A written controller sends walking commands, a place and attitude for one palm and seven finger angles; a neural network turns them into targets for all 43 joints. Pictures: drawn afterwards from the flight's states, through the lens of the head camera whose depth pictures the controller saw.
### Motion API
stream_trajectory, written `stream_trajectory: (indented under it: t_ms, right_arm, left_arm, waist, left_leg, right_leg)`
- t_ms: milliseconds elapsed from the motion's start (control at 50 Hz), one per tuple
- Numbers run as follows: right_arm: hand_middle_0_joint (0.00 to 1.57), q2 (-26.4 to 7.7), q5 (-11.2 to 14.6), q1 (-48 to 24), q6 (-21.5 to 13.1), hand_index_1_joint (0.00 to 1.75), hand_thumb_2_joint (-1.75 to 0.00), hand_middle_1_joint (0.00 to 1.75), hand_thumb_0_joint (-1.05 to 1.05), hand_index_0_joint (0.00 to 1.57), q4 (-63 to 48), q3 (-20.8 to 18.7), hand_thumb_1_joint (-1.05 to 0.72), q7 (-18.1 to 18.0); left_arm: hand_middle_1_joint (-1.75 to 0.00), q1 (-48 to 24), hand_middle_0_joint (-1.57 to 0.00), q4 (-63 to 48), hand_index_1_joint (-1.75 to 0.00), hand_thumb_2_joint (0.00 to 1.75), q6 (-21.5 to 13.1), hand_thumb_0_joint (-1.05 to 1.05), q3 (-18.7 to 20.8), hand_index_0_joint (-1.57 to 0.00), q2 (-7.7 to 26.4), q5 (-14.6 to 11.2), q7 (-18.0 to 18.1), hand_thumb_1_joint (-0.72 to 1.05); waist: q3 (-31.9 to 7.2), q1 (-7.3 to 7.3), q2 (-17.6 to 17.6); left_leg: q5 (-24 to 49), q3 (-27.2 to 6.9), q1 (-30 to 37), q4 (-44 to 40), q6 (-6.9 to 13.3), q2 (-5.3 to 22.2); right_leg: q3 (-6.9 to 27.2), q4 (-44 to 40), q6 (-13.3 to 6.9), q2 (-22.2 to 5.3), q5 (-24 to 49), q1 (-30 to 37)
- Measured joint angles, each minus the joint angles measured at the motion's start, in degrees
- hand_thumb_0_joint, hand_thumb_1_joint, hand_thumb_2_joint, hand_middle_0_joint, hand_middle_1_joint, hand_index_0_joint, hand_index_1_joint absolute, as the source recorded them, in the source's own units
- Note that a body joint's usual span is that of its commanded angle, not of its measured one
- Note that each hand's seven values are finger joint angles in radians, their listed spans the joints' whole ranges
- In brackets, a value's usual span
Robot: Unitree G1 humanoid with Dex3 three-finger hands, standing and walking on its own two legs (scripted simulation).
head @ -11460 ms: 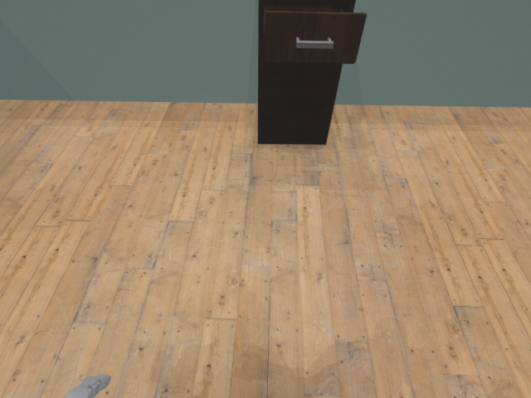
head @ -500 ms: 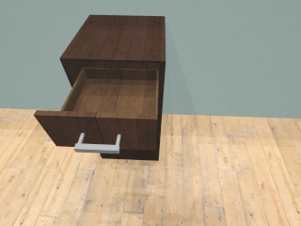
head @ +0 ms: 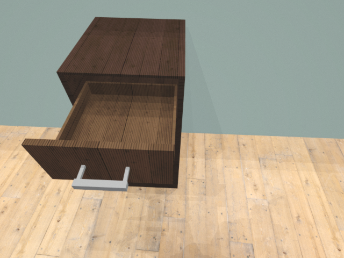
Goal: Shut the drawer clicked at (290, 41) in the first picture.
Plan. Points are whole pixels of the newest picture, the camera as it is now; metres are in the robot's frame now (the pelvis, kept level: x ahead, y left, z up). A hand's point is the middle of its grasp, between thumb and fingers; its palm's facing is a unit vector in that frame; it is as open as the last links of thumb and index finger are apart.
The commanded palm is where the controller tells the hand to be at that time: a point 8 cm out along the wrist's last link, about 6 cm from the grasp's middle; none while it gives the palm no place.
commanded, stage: raise the hand and make a fist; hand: left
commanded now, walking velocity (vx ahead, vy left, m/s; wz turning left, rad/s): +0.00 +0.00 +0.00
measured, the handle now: (102, 177) +0.32 +0.21 -0.03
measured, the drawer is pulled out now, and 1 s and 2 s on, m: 0.29 0.26 0.26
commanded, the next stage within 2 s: bring the fist close to the handle in 1.88 s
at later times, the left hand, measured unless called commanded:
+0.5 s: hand out of the picture +0.10 +0.17 -0.02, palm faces +0.14 -0.99 -0.08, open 5.5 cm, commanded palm +0.08 +0.22 -0.02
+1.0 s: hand out of the picture +0.12 +0.16 +0.01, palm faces -0.01 -1.00 -0.03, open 3.2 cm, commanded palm +0.07 +0.22 +0.03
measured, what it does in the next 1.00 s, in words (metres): lowers itself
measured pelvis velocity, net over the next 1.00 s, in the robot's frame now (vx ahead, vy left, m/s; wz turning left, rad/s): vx -0.03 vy -0.01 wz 0.05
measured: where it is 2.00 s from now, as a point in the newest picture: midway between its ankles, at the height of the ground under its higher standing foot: outside the picture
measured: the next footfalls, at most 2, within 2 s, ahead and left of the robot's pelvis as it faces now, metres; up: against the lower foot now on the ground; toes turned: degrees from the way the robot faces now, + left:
none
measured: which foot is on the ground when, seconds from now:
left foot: down 0.00-1.00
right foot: down 0.00-1.00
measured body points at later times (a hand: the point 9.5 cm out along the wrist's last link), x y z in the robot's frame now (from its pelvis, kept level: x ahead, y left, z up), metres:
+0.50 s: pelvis -0.04 -0.03 -0.09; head +0.01 -0.02 +0.36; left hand +0.09 +0.22 -0.02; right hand +0.24 -0.23 -0.12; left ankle -0.02 +0.10 -0.74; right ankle -0.03 -0.11 -0.74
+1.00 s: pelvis -0.03 -0.01 -0.06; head +0.00 +0.00 +0.38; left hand +0.11 +0.22 +0.01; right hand +0.15 -0.26 -0.13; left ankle -0.02 +0.10 -0.74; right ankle -0.03 -0.11 -0.74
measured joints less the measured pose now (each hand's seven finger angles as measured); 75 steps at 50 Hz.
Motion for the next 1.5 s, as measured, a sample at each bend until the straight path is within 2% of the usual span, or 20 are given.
stream_trajectory:
  t_ms: [20,40,80,140,220,280,340,380,440,500,560,640,720,780,840,960,1060,1180,1320,1500]
  right_arm:
    - [0.20,-0.3,0.6,0.9,-0.2,0.30,-0.90,0.30,0.01,0.20,-2.7,0.1,-0.93,-0.2]
    - [0.20,-0.6,1.1,2.3,-2.4,0.30,-0.90,0.30,0.01,0.20,-5.6,0.2,-0.93,-0.9]
    - [0.20,-1.5,1.7,4.1,-8.1,0.30,-0.90,0.30,0.01,0.20,-9.2,0.1,-0.93,-2.1]
    - [0.20,-4.1,1.7,3.4,-12.5,0.30,-0.90,0.30,0.01,0.20,-14.8,-0.8,-0.93,-1.9]
    - [0.20,-5.6,0.8,-1.7,-14.2,0.30,-0.90,0.30,0.01,0.20,-22.2,-2.7,-0.92,0.0]
    - [0.20,-5.2,0.7,-4.7,-14.2,0.30,-0.90,0.30,0.01,0.20,-27.6,-3.9,-0.92,1.7]
    - [0.20,-5.8,0.2,-6.6,-14.8,0.30,-0.90,0.30,0.01,0.20,-32.2,-4.9,-0.91,2.6]
    - [0.20,-6.3,-0.1,-7.8,-14.7,0.30,-0.90,0.30,0.01,0.20,-34.1,-5.3,-0.91,2.6]
    - [0.20,-6.1,0.1,-9.6,-13.9,0.30,-0.90,0.30,0.01,0.20,-35.2,-4.9,-0.91,1.9]
    - [0.20,-4.9,0.7,-10.1,-13.2,0.30,-0.90,0.30,0.01,0.20,-35.4,-3.0,-0.91,1.0]
    - [0.20,-3.0,1.6,-8.8,-12.4,0.30,-0.90,0.30,0.01,0.20,-35.0,-0.5,-0.91,0.0]
    - [0.21,-0.7,2.5,-4.8,-10.5,0.30,-0.90,0.30,0.01,0.20,-34.7,1.7,-0.91,-0.8]
    - [0.21,-0.2,2.8,-0.8,-8.6,0.30,-0.90,0.30,0.01,0.21,-33.7,1.3,-0.91,-1.8]
    - [0.21,-1.1,2.9,1.5,-8.4,0.30,-0.90,0.30,0.01,0.21,-32.9,-0.3,-0.91,-2.1]
    - [0.21,-2.8,2.8,2.8,-9.2,0.30,-0.90,0.30,0.01,0.20,-32.3,-1.8,-0.91,-1.8]
    - [0.20,-5.6,3.2,1.6,-12.0,0.30,-0.90,0.30,0.01,0.20,-32.7,-3.0,-0.91,-1.4]
    - [0.20,-4.8,3.2,-0.7,-12.8,0.30,-0.90,0.30,0.01,0.20,-34.9,-2.7,-0.91,-1.3]
    - [0.20,-2.6,3.1,-2.2,-11.6,0.30,-0.90,0.30,0.01,0.20,-37.4,-0.6,-0.91,-0.3]
    - [0.21,-1.8,3.0,-2.1,-10.3,0.30,-0.90,0.30,0.01,0.20,-39.2,1.8,-0.91,0.4]
    - [0.21,-2.4,3.2,0.2,-10.0,0.30,-0.90,0.30,0.01,0.20,-38.3,2.2,-0.91,0.1]
  left_arm:
    - [-0.30,2.9,-0.20,-9.0,-0.30,0.89,3.8,0.02,0.9,-0.20,0.3,-2.2,0.4,0.93]
    - [-0.30,6.3,-0.20,-20.0,-0.30,0.89,5.2,0.02,2.0,-0.20,1.0,-3.9,0.8,0.94]
    - [-0.31,10.4,-0.21,-36.3,-0.31,0.89,1.8,0.03,2.1,-0.21,2.5,-5.9,2.9,0.95]
    - [-0.34,9.3,-0.23,-50.9,-0.34,0.89,-2.4,0.03,2.6,-0.23,2.4,-8.4,3.4,0.95]
    - [-0.39,8.6,-0.28,-55.0,-0.38,0.89,-12.4,0.01,5.6,-0.25,-0.1,-11.1,-2.6,0.93]
    - [-0.45,13.5,-0.33,-55.5,-0.43,0.89,-21.6,0.00,5.7,-0.29,-0.8,-12.6,-11.5,0.92]
    - [-0.51,18.7,-0.39,-57.9,-0.50,0.89,-28.7,0.01,4.7,-0.35,-0.1,-12.1,-17.9,0.91]
    - [-0.55,21.0,-0.43,-60.9,-0.54,0.89,-31.4,0.01,5.1,-0.40,1.4,-11.6,-19.1,0.91]
    - [-0.61,21.4,-0.49,-65.5,-0.61,0.89,-32.9,0.01,7.2,-0.48,2.7,-13.4,-18.5,0.90]
    - [-0.68,18.2,-0.55,-68.6,-0.68,0.89,-31.8,0.02,9.2,-0.54,2.8,-15.9,-18.8,0.90]
    - [-0.74,13.8,-0.61,-69.8,-0.74,0.90,-27.6,0.01,8.8,-0.60,2.9,-17.0,-21.1,0.90]
    - [-0.83,11.7,-0.68,-70.8,-0.83,0.90,-17.9,0.01,6.6,-0.68,4.3,-15.9,-23.7,0.90]
    - [-0.91,14.3,-0.76,-71.8,-0.92,0.89,-12.4,0.01,7.7,-0.77,4.6,-16.5,-20.9,0.90]
    - [-0.98,17.2,-0.83,-73.3,-0.98,0.89,-13.2,0.01,10.1,-0.83,4.2,-17.0,-17.2,0.90]
    - [-1.04,20.3,-0.88,-75.2,-1.05,0.89,-16.4,0.02,11.6,-0.89,4.4,-16.8,-15.3,0.90]
    - [-1.17,23.7,-1.00,-77.3,-1.18,0.90,-20.1,0.01,8.0,-1.00,3.9,-16.8,-17.9,0.90]
    - [-1.28,23.5,-1.10,-80.1,-1.28,0.90,-18.4,0.01,5.3,-1.11,4.3,-15.0,-16.6,0.90]
    - [-1.41,23.5,-1.22,-84.5,-1.41,0.89,-15.2,0.02,5.2,-1.23,3.6,-14.1,-13.2,0.90]
    - [-1.53,25.0,-1.34,-88.0,-1.54,0.90,-9.8,0.01,2.2,-1.34,3.3,-12.3,-13.5,0.90]
    - [-1.59,25.3,-1.39,-91.5,-1.59,0.90,-8.5,0.01,4.3,-1.39,4.5,-13.0,-12.0,0.90]
  waist:
    - [0.1,-0.12,-0.1]
    - [0.1,0.29,-0.5]
    - [-1.4,0.50,-0.7]
    - [-3.6,-1.18,0.9]
    - [-7.5,-2.05,1.2]
    - [-9.0,-0.87,-1.3]
    - [-9.4,0.90,-3.1]
    - [-9.5,2.13,-3.0]
    - [-9.2,3.26,-1.5]
    - [-9.3,3.75,0.4]
    - [-9.0,3.47,1.8]
    - [-9.0,1.66,2.4]
    - [-9.1,-0.31,2.0]
    - [-8.9,-0.72,1.6]
    - [-8.8,-0.66,1.5]
    - [-8.5,-0.52,1.8]
    - [-8.8,-0.20,1.6]
    - [-10.0,0.54,2.0]
    - [-9.9,1.52,2.6]
    - [-9.0,1.71,2.8]
  left_leg:
    - [-0.4,-0.1,-0.6,0.9,0.0,0.1]
    - [-0.7,0.0,-0.7,1.1,0.0,-0.1]
    - [-1.0,-0.4,-1.5,1.8,-0.1,-0.6]
    - [-2.2,-2.2,-4.8,5.6,0.1,-1.3]
    - [-5.1,-1.6,-13.5,13.2,-0.3,-0.9]
    - [-7.8,-1.0,-20.9,20.1,-0.9,-0.2]
    - [-10.6,-1.9,-28.1,27.8,-1.4,0.4]
    - [-12.4,-3.0,-32.3,32.7,-1.9,0.7]
    - [-14.0,-4.9,-36.3,38.1,-2.5,0.9]
    - [-14.7,-6.3,-38.8,41.1,-2.7,0.9]
    - [-14.4,-6.8,-39.3,41.4,-2.9,1.1]
    - [-13.2,-5.8,-37.0,38.3,-2.7,1.3]
    - [-12.0,-4.0,-33.3,34.2,-2.3,1.6]
    - [-11.6,-3.4,-31.5,32.5,-2.0,1.7]
    - [-11.5,-3.4,-31.2,32.2,-1.7,1.4]
    - [-11.7,-3.8,-31.7,33.0,-0.9,0.9]
    - [-11.9,-3.6,-30.7,32.9,-0.3,0.7]
    - [-12.1,-3.5,-28.0,31.7,0.2,0.4]
    - [-12.0,-3.5,-25.5,30.2,0.8,-0.1]
    - [-11.7,-3.7,-23.5,28.7,0.7,0.0]
  right_leg:
    - [-0.2,0.4,0.0,0.1,-0.1,-0.4]
    - [-0.1,1.3,-0.1,0.0,-0.5,-0.9]
    - [-0.5,3.2,-0.2,-0.5,-1.7,-2.0]
    - [-2.4,6.0,-0.1,-1.2,-3.5,-4.1]
    - [-2.1,13.8,-0.3,-0.8,-6.1,-13.1]
    - [-1.8,21.1,-0.9,-0.1,-8.8,-20.8]
    - [-3.0,28.1,-1.7,0.4,-11.6,-27.5]
    - [-4.3,32.1,-2.3,0.8,-13.2,-30.9]
    - [-6.3,36.3,-2.9,1.1,-14.9,-33.8]
    - [-7.8,38.4,-3.1,1.3,-15.5,-35.6]
    - [-8.2,38.4,-3.2,1.5,-15.1,-35.9]
    - [-7.1,35.8,-2.8,1.6,-13.7,-34.2]
    - [-5.3,32.6,-2.4,1.7,-12.3,-31.4]
    - [-4.6,31.0,-2.2,1.7,-11.7,-29.9]
    - [-4.6,30.4,-1.9,1.5,-11.6,-29.4]
    - [-5.0,30.2,-1.1,1.0,-11.7,-29.2]
    - [-4.8,29.7,-0.7,0.8,-11.6,-28.0]
    - [-4.7,28.0,-0.1,0.5,-11.5,-25.0]
    - [-4.6,26.1,0.4,0.1,-11.2,-22.2]
    - [-4.7,24.2,0.4,0.2,-10.8,-20.1]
